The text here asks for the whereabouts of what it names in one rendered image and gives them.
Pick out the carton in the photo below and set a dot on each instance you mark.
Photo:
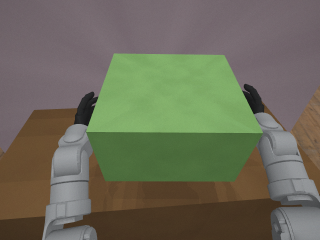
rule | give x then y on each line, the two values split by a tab
172	118

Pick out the left robot upper arm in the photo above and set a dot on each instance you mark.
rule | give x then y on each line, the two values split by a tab
83	232

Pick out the pedestal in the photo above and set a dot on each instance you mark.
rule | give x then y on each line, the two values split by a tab
133	210

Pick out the robot left hand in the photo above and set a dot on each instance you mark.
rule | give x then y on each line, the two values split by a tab
85	109

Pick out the robot right hand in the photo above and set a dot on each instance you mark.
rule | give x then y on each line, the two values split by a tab
253	99

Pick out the robot left forearm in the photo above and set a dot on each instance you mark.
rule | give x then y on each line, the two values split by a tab
69	191

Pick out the right robot upper arm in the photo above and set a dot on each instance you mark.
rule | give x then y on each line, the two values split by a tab
295	223

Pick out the robot right forearm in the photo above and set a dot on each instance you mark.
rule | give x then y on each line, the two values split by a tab
288	180

